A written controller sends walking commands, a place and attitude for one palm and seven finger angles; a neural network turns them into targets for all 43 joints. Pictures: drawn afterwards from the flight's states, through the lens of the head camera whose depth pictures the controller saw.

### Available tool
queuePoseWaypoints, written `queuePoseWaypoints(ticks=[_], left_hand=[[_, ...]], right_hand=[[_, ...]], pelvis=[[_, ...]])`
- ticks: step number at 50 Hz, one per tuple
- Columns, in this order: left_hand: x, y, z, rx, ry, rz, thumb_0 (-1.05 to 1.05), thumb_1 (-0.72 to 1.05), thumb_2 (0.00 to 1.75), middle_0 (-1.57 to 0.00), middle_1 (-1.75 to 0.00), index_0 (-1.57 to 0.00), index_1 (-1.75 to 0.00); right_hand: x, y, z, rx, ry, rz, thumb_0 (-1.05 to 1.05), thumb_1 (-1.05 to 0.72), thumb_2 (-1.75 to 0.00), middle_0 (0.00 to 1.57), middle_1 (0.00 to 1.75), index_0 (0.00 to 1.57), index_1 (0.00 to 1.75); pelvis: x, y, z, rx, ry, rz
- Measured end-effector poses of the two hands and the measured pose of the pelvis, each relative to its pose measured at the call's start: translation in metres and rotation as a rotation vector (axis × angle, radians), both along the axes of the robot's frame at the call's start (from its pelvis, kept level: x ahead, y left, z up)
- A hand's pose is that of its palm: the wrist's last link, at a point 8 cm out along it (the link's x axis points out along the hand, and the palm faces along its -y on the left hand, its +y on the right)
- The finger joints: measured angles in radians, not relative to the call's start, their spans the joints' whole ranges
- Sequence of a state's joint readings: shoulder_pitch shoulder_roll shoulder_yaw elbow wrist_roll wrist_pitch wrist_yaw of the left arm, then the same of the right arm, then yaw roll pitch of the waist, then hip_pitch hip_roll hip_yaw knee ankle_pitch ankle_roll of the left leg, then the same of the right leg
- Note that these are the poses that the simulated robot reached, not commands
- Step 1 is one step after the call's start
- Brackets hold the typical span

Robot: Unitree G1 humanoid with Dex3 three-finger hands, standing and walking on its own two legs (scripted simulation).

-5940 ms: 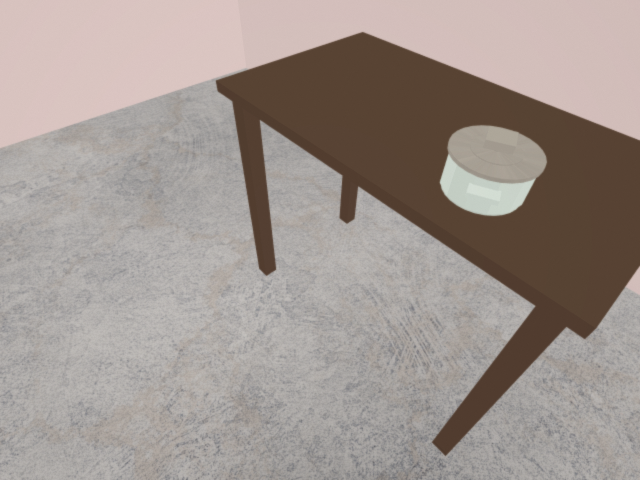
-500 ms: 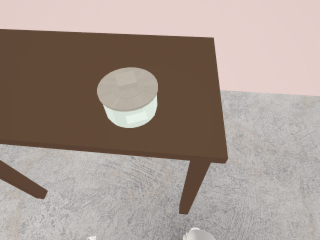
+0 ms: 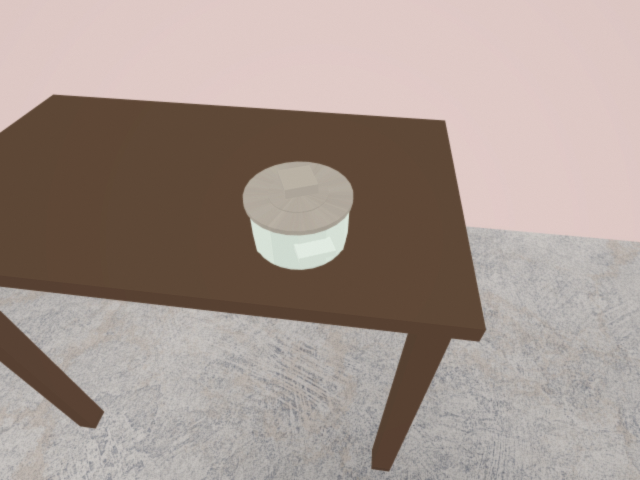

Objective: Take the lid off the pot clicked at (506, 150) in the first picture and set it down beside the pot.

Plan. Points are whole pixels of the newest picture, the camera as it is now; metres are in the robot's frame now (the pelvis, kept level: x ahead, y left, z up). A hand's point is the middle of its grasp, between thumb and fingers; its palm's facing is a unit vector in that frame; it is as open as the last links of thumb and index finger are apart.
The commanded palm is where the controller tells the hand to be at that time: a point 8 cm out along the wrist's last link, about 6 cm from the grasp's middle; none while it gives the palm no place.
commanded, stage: come to a stop and stand still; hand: left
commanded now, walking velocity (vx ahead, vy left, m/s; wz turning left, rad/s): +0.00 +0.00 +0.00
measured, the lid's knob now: (297, 181) +0.48 +0.07 +0.14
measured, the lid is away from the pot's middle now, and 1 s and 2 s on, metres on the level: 0.00 0.00 0.00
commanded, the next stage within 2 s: look again from close up in 1.18 s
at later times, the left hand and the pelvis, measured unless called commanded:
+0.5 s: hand out of the picture +0.04 +0.19 -0.16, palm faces +0.02 -0.98 -0.19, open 7.3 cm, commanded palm none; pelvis +0.03 +0.01 +0.01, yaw +0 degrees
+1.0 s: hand out of the picture +0.10 +0.18 -0.16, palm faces +0.02 -0.98 -0.22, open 7.3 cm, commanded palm none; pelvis +0.07 +0.00 +0.02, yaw +0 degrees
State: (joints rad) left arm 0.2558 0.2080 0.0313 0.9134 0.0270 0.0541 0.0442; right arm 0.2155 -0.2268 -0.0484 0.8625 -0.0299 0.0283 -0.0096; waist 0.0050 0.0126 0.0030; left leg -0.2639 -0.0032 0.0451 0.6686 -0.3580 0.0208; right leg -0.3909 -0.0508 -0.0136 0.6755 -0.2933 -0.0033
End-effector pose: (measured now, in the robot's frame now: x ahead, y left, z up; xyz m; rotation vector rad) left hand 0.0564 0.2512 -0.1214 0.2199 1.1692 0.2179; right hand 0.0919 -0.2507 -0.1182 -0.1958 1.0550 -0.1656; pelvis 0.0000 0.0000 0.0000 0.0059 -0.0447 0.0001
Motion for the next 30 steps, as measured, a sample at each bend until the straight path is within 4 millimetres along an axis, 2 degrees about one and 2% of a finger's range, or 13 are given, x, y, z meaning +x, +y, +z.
queuePoseWaypoints(ticks=[4, 8, 12, 15, 19, 23, 30], left_hand=[[-0.017, 0.012, 0.003, 0.008, 0.026, -0.003, 0.00, 0.91, 0.89, -0.20, -0.30, -0.20, -0.30], [-0.036, 0.015, 0.004, 0.002, 0.079, 0.012, 0.00, 0.91, 0.89, -0.20, -0.30, -0.20, -0.30], [-0.050, 0.011, 0.003, -0.019, 0.143, 0.019, 0.00, 0.91, 0.89, -0.20, -0.30, -0.20, -0.30], [-0.053, 0.005, 0.001, -0.042, 0.178, 0.022, 0.00, 0.91, 0.89, -0.20, -0.30, -0.20, -0.30], [-0.047, -0.004, -0.003, -0.072, 0.198, 0.021, 0.00, 0.91, 0.89, -0.20, -0.30, -0.20, -0.30], [-0.032, -0.013, -0.006, -0.093, 0.191, 0.015, 0.00, 0.91, 0.89, -0.20, -0.30, -0.20, -0.30], [0.000, -0.015, -0.006, -0.085, 0.164, -0.004, 0.01, 0.93, 0.89, -0.20, -0.30, -0.20, -0.30]], right_hand=[[0.001, 0.021, -0.004, 0.040, 0.002, 0.023, 0.00, -0.91, -0.90, 0.20, 0.29, 0.20, 0.29], [-0.005, 0.039, -0.008, 0.077, 0.039, 0.039, 0.00, -0.91, -0.89, 0.20, 0.29, 0.20, 0.29], [-0.015, 0.039, -0.008, 0.071, 0.079, 0.012, -0.01, -0.93, -0.89, 0.20, 0.30, 0.20, 0.29], [-0.026, 0.037, -0.008, 0.060, 0.130, -0.002, -0.01, -0.93, -0.89, 0.20, 0.30, 0.20, 0.29], [-0.041, 0.036, -0.008, 0.049, 0.199, -0.022, 0.00, -0.92, -0.89, 0.20, 0.30, 0.20, 0.29], [-0.050, 0.037, -0.009, 0.046, 0.251, -0.039, 0.00, -0.91, -0.89, 0.20, 0.29, 0.20, 0.29], [-0.052, 0.043, -0.011, 0.067, 0.290, -0.059, 0.00, -0.91, -0.89, 0.20, 0.29, 0.20, 0.29]], pelvis=[[-0.001, 0.008, 0.001, 0.008, -0.005, -0.006], [0.001, 0.012, 0.005, 0.006, 0.002, -0.005], [0.007, 0.015, 0.008, 0.005, 0.017, -0.007], [0.013, 0.017, 0.010, 0.004, 0.024, -0.008], [0.022, 0.017, 0.013, 0.002, 0.027, -0.005], [0.030, 0.016, 0.014, 0.000, 0.026, -0.002], [0.042, 0.011, 0.014, -0.003, 0.028, -0.003]])
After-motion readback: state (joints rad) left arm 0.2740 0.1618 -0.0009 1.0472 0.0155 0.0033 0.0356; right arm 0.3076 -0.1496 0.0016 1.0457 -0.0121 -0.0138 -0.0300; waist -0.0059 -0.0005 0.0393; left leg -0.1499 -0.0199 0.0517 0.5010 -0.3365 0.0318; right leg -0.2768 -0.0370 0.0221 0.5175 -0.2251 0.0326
